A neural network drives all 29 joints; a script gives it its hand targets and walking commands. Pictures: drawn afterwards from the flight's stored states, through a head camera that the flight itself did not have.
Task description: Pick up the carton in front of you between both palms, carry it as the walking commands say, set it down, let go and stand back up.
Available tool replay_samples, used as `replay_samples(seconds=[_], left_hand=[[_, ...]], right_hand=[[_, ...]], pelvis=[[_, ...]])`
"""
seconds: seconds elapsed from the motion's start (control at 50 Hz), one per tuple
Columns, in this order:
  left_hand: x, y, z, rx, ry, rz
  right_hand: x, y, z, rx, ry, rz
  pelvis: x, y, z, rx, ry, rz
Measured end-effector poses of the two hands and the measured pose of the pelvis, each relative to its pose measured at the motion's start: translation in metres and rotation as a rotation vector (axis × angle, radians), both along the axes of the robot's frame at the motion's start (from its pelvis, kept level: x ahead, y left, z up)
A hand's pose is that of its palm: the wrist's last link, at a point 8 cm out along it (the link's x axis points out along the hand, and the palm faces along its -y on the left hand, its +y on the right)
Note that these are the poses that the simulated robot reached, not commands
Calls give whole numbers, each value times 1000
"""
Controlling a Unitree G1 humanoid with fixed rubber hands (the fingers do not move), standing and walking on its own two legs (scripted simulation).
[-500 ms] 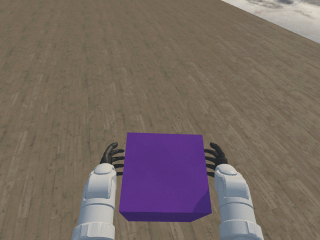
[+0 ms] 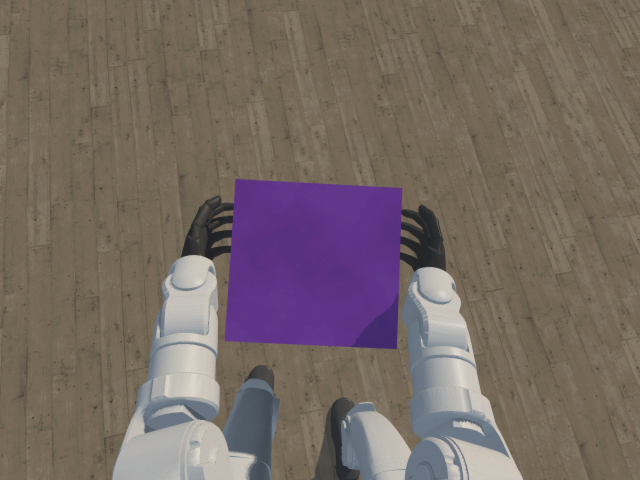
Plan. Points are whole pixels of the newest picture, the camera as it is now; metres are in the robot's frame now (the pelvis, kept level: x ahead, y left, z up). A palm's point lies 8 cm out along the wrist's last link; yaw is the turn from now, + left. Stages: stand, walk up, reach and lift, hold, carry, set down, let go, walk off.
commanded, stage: set down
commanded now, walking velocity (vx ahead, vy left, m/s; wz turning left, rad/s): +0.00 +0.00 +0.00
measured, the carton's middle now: (314, 264) +0.39 +0.03 -0.18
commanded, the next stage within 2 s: none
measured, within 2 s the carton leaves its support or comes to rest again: neither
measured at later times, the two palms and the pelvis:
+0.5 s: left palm (209, 247) +0.42 +0.20 -0.23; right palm (384, 260) +0.41 -0.09 -0.21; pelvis -0.04 +0.02 -0.15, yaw -4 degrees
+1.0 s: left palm (218, 255) +0.44 +0.22 -0.39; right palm (358, 265) +0.44 -0.07 -0.37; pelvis -0.06 +0.02 -0.26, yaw -7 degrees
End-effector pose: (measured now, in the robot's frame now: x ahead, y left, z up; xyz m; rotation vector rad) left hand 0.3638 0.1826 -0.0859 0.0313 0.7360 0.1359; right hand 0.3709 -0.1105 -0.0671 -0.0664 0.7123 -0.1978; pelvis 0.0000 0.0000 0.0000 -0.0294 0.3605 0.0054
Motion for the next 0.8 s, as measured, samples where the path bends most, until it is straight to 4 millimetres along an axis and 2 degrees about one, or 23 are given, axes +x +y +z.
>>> replay_samples(seconds=[0.1, 0.24, 0.38, 0.58, 0.8], left_hand=[[12, 6, -39, -10, -46, 24], [35, 16, -68, -24, -88, 38], [46, 19, -105, -32, -60, 29], [56, 25, -172, -5, -38, 33], [67, 30, -239, 23, -16, 15]], right_hand=[[4, 8, -40, 41, -52, -54], [19, 17, -70, 69, -99, -64], [32, 18, -105, 62, -73, -46], [49, 26, -168, 58, -56, -25], [60, 31, -241, 58, -42, -37]], pelvis=[[-9, 6, -29, -10, 158, -16], [-24, 18, -72, -21, 275, -24], [-34, 25, -113, -29, 334, -27], [-41, 22, -169, -40, 403, -37], [-48, 17, -217, -38, 449, -56]])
